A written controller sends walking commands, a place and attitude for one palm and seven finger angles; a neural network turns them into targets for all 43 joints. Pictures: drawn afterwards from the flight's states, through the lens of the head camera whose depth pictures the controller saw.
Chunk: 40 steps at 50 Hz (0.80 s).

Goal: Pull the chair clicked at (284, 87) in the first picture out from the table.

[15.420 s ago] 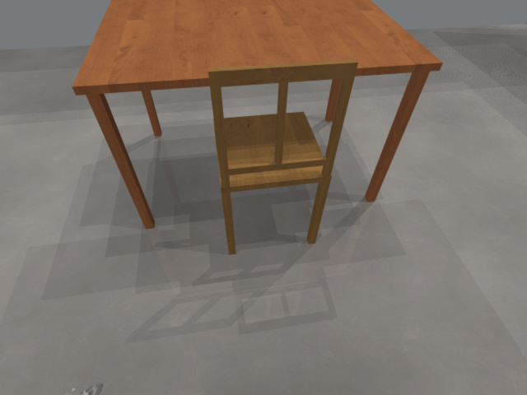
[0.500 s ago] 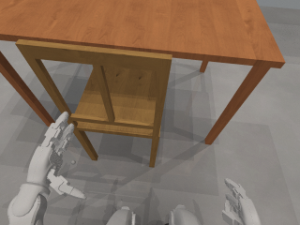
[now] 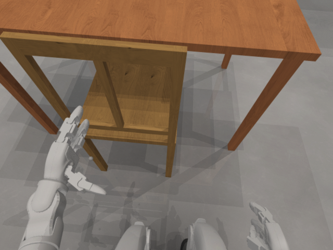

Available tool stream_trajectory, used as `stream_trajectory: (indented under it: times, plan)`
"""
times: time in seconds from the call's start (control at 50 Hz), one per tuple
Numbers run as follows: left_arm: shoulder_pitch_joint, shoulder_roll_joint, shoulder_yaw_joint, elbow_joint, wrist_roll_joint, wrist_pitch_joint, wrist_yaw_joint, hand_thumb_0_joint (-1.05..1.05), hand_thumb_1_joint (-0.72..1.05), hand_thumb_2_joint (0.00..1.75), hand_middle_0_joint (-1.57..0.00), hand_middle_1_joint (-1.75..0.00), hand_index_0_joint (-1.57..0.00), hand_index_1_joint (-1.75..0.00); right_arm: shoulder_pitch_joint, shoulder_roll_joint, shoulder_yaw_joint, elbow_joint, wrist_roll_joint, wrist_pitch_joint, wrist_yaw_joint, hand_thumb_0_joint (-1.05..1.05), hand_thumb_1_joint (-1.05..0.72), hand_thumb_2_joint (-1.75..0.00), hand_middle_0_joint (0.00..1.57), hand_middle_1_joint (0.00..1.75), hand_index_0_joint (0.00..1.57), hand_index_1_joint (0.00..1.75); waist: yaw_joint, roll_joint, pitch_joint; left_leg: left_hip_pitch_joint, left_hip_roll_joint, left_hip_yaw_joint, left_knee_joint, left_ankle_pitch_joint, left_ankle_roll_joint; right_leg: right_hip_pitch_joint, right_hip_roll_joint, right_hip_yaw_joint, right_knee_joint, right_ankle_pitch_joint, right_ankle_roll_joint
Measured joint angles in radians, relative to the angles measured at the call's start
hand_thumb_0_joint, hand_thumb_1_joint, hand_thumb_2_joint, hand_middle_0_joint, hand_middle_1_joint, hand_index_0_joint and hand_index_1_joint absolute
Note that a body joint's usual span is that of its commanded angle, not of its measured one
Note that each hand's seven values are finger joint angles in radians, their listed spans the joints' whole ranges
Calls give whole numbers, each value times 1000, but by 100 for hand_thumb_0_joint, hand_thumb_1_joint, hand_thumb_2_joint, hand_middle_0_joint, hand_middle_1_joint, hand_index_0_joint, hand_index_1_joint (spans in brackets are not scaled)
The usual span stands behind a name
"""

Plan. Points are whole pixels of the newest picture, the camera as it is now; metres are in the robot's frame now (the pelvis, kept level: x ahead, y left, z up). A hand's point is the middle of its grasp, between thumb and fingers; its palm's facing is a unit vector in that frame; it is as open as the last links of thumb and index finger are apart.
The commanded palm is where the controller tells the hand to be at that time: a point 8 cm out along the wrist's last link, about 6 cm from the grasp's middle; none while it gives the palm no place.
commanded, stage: aim the fingers beside a spindle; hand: left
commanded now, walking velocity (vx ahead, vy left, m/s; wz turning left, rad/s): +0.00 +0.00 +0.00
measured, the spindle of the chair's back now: (112, 98) +0.51 +0.18 +0.00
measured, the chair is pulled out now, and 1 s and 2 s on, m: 0.00 0.00 0.00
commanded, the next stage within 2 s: push the fingers through the gap in 1.22 s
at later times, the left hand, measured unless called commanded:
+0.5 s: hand (106, 146) +0.35 +0.16 +0.01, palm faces -0.09 -1.00 -0.04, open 16.9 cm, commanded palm +0.34 +0.21 +0.01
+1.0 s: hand (108, 142) +0.37 +0.16 +0.01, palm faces -0.06 -1.00 -0.05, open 16.9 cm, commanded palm +0.35 +0.21 +0.01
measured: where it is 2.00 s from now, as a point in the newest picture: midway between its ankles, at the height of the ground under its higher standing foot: outside the picture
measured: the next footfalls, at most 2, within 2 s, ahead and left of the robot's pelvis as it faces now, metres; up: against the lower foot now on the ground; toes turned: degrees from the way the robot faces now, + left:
none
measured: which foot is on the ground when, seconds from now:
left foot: down 0.00-1.00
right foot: down 0.00-1.00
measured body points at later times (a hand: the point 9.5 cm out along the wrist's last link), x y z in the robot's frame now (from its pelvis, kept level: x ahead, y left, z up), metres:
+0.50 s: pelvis +0.00 +0.00 -0.01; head +0.11 +0.01 +0.42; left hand +0.35 +0.21 +0.02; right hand +0.14 -0.25 -0.12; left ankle +0.00 +0.09 -0.64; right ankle +0.04 -0.10 -0.64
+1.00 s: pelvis +0.00 +0.00 -0.02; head +0.12 +0.00 +0.42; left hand +0.36 +0.21 +0.01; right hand +0.13 -0.26 -0.13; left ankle +0.00 +0.09 -0.64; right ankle +0.04 -0.10 -0.64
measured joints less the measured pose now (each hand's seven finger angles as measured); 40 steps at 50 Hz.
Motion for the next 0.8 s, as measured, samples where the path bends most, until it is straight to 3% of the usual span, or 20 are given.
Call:
stream_trajectory:
  times: [0.66,0.8]
  plan:
    - [-251,-25,-24,206,73,-36,99,-1,-50,30,-6,-8,-6,-8,-7,4,-8,20,-14,84,25,1,-90,-90,20,29,21,30,-22,-4,-14,-118,0,15,78,-23,4,-128,-3,14,85,-19,1]
    - [-229,-24,-18,180,65,-34,100,-1,-50,30,-6,-8,-6,-8,7,8,-12,14,-10,106,34,1,-91,-90,20,29,21,30,-26,0,-13,-109,4,21,66,-21,3,-122,2,21,74,-15,1]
